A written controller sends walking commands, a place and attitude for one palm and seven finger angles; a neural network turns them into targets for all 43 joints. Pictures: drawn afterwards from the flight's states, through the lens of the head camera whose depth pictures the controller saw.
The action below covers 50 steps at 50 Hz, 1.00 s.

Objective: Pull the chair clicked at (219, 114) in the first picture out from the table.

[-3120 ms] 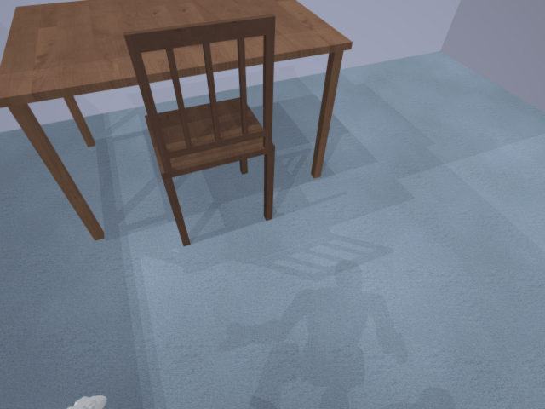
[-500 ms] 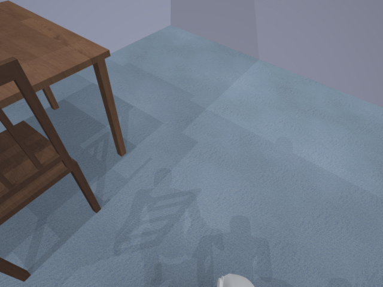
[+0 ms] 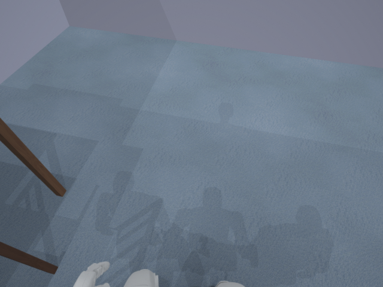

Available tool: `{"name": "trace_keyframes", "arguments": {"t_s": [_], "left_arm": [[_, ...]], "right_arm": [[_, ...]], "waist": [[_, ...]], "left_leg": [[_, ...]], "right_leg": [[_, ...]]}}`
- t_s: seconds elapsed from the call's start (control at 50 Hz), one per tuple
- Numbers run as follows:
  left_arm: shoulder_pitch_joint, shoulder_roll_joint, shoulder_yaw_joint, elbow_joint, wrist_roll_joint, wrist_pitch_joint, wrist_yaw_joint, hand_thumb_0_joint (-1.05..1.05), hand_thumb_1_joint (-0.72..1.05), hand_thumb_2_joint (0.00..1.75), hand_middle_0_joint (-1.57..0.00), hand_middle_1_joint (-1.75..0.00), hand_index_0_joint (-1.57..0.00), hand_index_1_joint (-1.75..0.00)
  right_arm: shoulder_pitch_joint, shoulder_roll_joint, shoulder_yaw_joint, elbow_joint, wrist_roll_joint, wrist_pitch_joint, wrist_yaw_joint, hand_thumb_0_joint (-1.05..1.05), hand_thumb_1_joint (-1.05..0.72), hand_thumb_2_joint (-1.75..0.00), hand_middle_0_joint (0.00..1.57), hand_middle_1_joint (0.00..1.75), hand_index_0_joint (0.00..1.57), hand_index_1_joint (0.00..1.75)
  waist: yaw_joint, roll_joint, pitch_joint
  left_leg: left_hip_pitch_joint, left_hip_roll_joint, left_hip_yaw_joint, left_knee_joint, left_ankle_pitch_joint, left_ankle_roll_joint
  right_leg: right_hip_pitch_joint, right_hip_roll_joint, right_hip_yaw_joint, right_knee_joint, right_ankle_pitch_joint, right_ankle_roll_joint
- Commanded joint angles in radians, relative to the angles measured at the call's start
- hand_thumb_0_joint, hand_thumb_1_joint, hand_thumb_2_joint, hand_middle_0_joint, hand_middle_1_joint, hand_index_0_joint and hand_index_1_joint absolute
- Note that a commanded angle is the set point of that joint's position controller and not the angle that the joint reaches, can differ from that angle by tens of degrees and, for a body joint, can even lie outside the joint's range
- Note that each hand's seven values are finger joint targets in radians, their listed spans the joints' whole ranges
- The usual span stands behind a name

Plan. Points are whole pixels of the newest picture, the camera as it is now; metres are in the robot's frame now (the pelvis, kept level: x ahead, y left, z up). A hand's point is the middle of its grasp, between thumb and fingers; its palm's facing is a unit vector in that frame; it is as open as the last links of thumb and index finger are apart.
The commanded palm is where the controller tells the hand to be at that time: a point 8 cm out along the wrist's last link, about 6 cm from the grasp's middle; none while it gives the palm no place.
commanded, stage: walk to a spot facing it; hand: left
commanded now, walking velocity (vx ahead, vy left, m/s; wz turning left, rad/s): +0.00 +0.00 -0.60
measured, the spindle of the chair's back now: out of the picture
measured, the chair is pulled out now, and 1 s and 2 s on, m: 0.00 0.00 0.00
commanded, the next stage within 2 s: turn to face it in 1.44 s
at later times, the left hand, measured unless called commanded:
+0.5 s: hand out of the picture +0.14 +0.23 -0.16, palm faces -0.27 -0.94 -0.20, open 7.4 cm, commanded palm none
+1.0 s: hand (133, 262) +0.20 +0.14 -0.14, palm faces -0.52 -0.83 -0.22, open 7.4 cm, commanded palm none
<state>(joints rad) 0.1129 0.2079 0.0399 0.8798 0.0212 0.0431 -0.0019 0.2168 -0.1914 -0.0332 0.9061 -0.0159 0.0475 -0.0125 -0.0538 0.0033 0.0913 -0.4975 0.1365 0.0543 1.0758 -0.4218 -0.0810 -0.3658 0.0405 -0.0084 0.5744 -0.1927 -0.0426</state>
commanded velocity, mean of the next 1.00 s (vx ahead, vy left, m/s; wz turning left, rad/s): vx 0.07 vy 0.00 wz -0.60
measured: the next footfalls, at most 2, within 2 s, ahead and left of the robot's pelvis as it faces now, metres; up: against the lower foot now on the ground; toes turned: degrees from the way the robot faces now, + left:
left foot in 0.14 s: +0.08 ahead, +0.15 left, +0.00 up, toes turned +0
right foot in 0.62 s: +0.00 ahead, -0.09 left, +0.00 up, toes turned -29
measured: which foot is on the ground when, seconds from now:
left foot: up 0.00-0.12, down 0.14-0.60, up 0.62-1.00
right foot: down 0.00-0.14, up 0.16-0.60, down 0.62-1.00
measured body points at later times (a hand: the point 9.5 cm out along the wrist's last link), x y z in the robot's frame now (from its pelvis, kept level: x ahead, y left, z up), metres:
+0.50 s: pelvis +0.02 +0.05 +0.01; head +0.06 +0.06 +0.46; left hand +0.15 +0.28 -0.14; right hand -0.01 -0.20 -0.12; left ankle +0.04 +0.15 -0.73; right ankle -0.04 -0.08 -0.67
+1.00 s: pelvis +0.03 +0.02 +0.01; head +0.05 +0.00 +0.46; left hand +0.23 +0.19 -0.13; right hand -0.02 -0.26 -0.12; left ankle +0.12 +0.12 -0.69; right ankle -0.03 -0.07 -0.73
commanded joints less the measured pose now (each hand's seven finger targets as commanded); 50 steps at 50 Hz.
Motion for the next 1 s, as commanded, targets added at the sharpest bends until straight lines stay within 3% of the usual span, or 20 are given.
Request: {"name": "trace_keyframes", "arguments": {"t_s": [0.0, 0.06, 0.08, 0.1, 0.12, 0.14, 0.18, 0.22, 0.26, 0.36, 0.46, 0.52, 0.56, 0.58, 0.6, 0.62, 0.66, 0.72, 0.86, 0.98], "left_arm": [[-0.013, 0.213, 0.071, -0.101, 0.007, -0.015, 0.007, 0.00, 0.90, 0.90, -0.20, -0.30, -0.20, -0.30], [0.001, 0.201, 0.077, -0.108, 0.002, -0.005, 0.002, 0.00, 0.90, 0.90, -0.20, -0.30, -0.20, -0.30], [-0.012, 0.187, 0.076, -0.116, -0.005, -0.001, 0.002, 0.00, 0.90, 0.90, -0.20, -0.30, -0.20, -0.30], [0.005, 0.132, 0.066, -0.138, -0.013, 0.003, -0.002, 0.00, 0.90, 0.90, -0.20, -0.30, -0.20, -0.30], [0.037, 0.079, 0.060, -0.155, -0.015, 0.002, -0.015, 0.00, 0.90, 0.90, -0.20, -0.30, -0.20, -0.30], [0.042, 0.126, 0.072, -0.136, 0.007, 0.008, -0.014, 0.00, 0.90, 0.90, -0.20, -0.30, -0.20, -0.30], [0.062, 0.137, 0.092, -0.103, 0.009, 0.005, -0.029, 0.00, 0.90, 0.90, -0.20, -0.30, -0.20, -0.30], [0.090, 0.106, 0.086, -0.077, 0.005, 0.010, -0.036, 0.00, 0.90, 0.90, -0.20, -0.30, -0.20, -0.30], [0.099, 0.089, 0.082, -0.066, 0.000, 0.013, -0.036, 0.00, 0.90, 0.90, -0.20, -0.30, -0.20, -0.30], [0.031, 0.071, 0.071, -0.073, -0.001, 0.017, -0.034, 0.00, 0.90, 0.90, -0.20, -0.30, -0.20, -0.30], [0.010, 0.061, 0.060, -0.070, -0.001, 0.008, -0.032, 0.00, 0.90, 0.90, -0.20, -0.30, -0.20, -0.30], [0.034, 0.062, 0.059, -0.064, -0.001, -0.006, -0.027, 0.00, 0.90, 0.90, -0.20, -0.30, -0.20, -0.30], [0.145, 0.118, 0.071, -0.035, 0.002, -0.021, -0.016, 0.00, 0.90, 0.90, -0.20, -0.30, -0.20, -0.30], [0.199, 0.240, 0.092, -0.019, 0.012, -0.035, -0.002, 0.00, 0.90, 0.90, -0.20, -0.30, -0.20, -0.30], [0.245, 0.300, 0.103, -0.010, -0.006, -0.032, 0.010, 0.00, 0.90, 0.90, -0.20, -0.30, -0.20, -0.30], [0.240, 0.281, 0.106, -0.011, -0.011, -0.028, 0.019, 0.00, 0.90, 0.90, -0.20, -0.30, -0.20, -0.30], [0.104, 0.207, 0.091, -0.039, -0.009, -0.021, 0.024, 0.00, 0.90, 0.90, -0.20, -0.30, -0.20, -0.30], [0.067, 0.180, 0.074, -0.053, -0.008, -0.036, 0.018, 0.00, 0.90, 0.90, -0.20, -0.30, -0.20, -0.30], [0.149, 0.208, 0.079, -0.024, -0.002, -0.052, 0.001, 0.00, 0.90, 0.90, -0.20, -0.30, -0.20, -0.30], [0.115, 0.228, 0.086, -0.040, 0.001, -0.053, -0.003, 0.00, 0.90, 0.90, -0.20, -0.30, -0.20, -0.30]], "right_arm": [[0.079, -0.092, -0.027, -0.070, 0.000, -0.022, -0.007, 0.00, -0.90, -0.90, 0.20, 0.30, 0.20, 0.30], [0.101, -0.091, -0.030, -0.078, 0.005, -0.037, -0.015, 0.00, -0.90, -0.90, 0.20, 0.30, 0.20, 0.30], [0.144, -0.103, -0.031, -0.071, 0.007, -0.047, -0.019, 0.00, -0.90, -0.90, 0.20, 0.30, 0.20, 0.30], [0.153, -0.166, -0.043, -0.075, 0.002, -0.058, -0.026, 0.00, -0.90, -0.90, 0.20, 0.30, 0.20, 0.30], [0.118, -0.267, -0.060, -0.107, -0.010, -0.059, -0.024, 0.00, -0.90, -0.90, 0.20, 0.30, 0.20, 0.30], [0.064, -0.258, -0.059, -0.111, -0.010, -0.058, -0.025, 0.00, -0.90, -0.90, 0.20, 0.30, 0.20, 0.30], [-0.034, -0.189, -0.040, -0.137, -0.012, -0.065, -0.025, 0.00, -0.90, -0.90, 0.20, 0.30, 0.20, 0.30], [-0.045, -0.162, -0.035, -0.132, -0.010, -0.069, -0.026, 0.00, -0.90, -0.90, 0.20, 0.30, 0.20, 0.30], [-0.009, -0.150, -0.038, -0.114, -0.005, -0.070, -0.028, 0.00, -0.90, -0.90, 0.20, 0.30, 0.20, 0.30], [0.094, -0.168, -0.056, -0.061, -0.007, -0.061, -0.023, 0.00, -0.90, -0.90, 0.20, 0.30, 0.20, 0.30], [0.095, -0.194, -0.073, -0.032, -0.011, -0.053, -0.012, 0.00, -0.90, -0.90, 0.20, 0.30, 0.20, 0.30], [0.082, -0.208, -0.082, -0.024, -0.012, -0.051, -0.005, 0.00, -0.90, -0.90, 0.20, 0.30, 0.20, 0.30], [0.066, -0.193, -0.081, -0.034, -0.002, -0.046, 0.002, 0.00, -0.90, -0.90, 0.20, 0.30, 0.20, 0.30], [0.060, -0.119, -0.061, -0.073, 0.003, -0.041, 0.007, 0.00, -0.90, -0.90, 0.20, 0.30, 0.20, 0.30], [-0.001, -0.100, -0.046, -0.114, 0.002, -0.030, -0.001, 0.00, -0.90, -0.90, 0.20, 0.30, 0.20, 0.30], [-0.044, -0.107, -0.045, -0.117, 0.006, -0.021, -0.013, 0.00, -0.90, -0.90, 0.20, 0.30, 0.20, 0.30], [-0.066, -0.122, -0.052, -0.090, -0.001, -0.015, -0.014, 0.00, -0.90, -0.90, 0.20, 0.30, 0.20, 0.30], [-0.007, -0.117, -0.047, -0.055, -0.010, -0.014, -0.007, 0.00, -0.90, -0.90, 0.20, 0.30, 0.20, 0.30], [-0.113, -0.128, -0.046, -0.104, -0.011, -0.035, 0.013, 0.00, -0.90, -0.90, 0.20, 0.30, 0.20, 0.30], [-0.093, -0.118, -0.041, -0.131, 0.001, -0.062, 0.012, 0.00, -0.90, -0.90, 0.20, 0.30, 0.20, 0.30]], "waist": [[0.030, -0.162, -0.119], [0.022, -0.174, -0.148], [-0.006, -0.161, -0.166], [-0.007, 0.015, -0.160], [0.011, 0.330, -0.129], [0.011, 0.319, -0.107], [0.062, 0.161, -0.050], [0.069, 0.138, -0.068], [0.058, 0.163, -0.087], [0.007, 0.154, -0.085], [-0.006, 0.218, -0.101], [0.012, 0.225, -0.125], [0.081, 0.104, -0.179], [0.113, -0.234, -0.187], [0.139, -0.274, -0.202], [0.146, -0.270, -0.191], [0.094, -0.162, -0.109], [0.056, -0.129, -0.139], [0.105, -0.133, -0.091], [0.080, -0.152, -0.074]], "left_leg": [[0.143, -0.064, 0.027, -0.204, 0.007, 0.008], [0.243, -0.100, 0.040, -0.423, 0.073, 0.020], [0.340, -0.088, 0.036, -0.570, 0.132, 0.025], [0.420, 0.044, -0.128, -0.735, 0.070, 0.073], [0.428, 0.309, -0.397, -0.869, 0.073, 0.168], [0.330, 0.378, -0.432, -0.884, 0.049, 0.210], [0.235, 0.269, -0.250, -0.852, 0.110, 0.202], [0.289, 0.186, -0.080, -0.810, 0.272, 0.171], [0.369, 0.178, -0.005, -0.778, 0.413, 0.174], [0.470, 0.230, 0.025, -0.754, 0.533, 0.205], [0.462, 0.254, 0.105, -0.693, 0.615, 0.200], [0.436, 0.262, 0.144, -0.614, 0.638, 0.168], [0.313, 0.225, 0.204, -0.393, 0.534, 0.084], [0.004, 0.097, 0.239, -0.166, 0.058, 0.015], [-0.118, 0.012, 0.101, 0.018, -0.236, -0.006], [-0.116, 0.016, 0.000, 0.078, -0.207, 0.006], [-0.135, 0.027, -0.048, 0.112, -0.056, 0.001], [-0.072, 0.006, -0.011, 0.034, 0.033, -0.025], [-0.089, -0.034, -0.012, -0.133, 0.033, -0.020], [0.117, -0.092, -0.012, -0.393, 0.006, 0.014]], "right_leg": [[-0.041, -0.220, 0.281, -0.241, 0.013, -0.127], [-0.025, -0.190, 0.313, -0.178, 0.042, -0.089], [-0.062, -0.164, 0.293, -0.123, 0.029, -0.054], [-0.173, -0.074, 0.233, 0.009, -0.086, 0.001], [-0.323, 0.044, 0.063, 0.289, -0.347, 0.066], [-0.309, -0.016, 0.078, 0.489, -0.361, 0.085], [-0.261, -0.047, 0.061, 0.639, -0.247, 0.090], [-0.253, -0.061, 0.035, 0.677, -0.165, 0.107], [-0.261, -0.072, 0.013, 0.641, -0.156, 0.119], [-0.230, -0.101, -0.040, 0.458, -0.220, 0.127], [-0.111, -0.088, -0.093, 0.256, -0.255, 0.102], [-0.005, -0.064, -0.114, 0.093, -0.209, 0.074], [0.239, -0.088, -0.074, -0.150, 0.039, 0.036], [0.439, -0.333, 0.267, -0.225, 0.324, -0.062], [0.415, -0.471, 0.386, -0.203, 0.626, -0.164], [0.332, -0.426, 0.372, -0.217, 0.522, -0.178], [0.263, -0.337, 0.300, -0.223, 0.359, -0.159], [0.262, -0.268, 0.214, -0.218, 0.377, -0.126], [0.269, -0.258, 0.365, -0.306, -0.052, -0.156], [0.149, -0.236, 0.428, -0.278, -0.099, -0.146]]}}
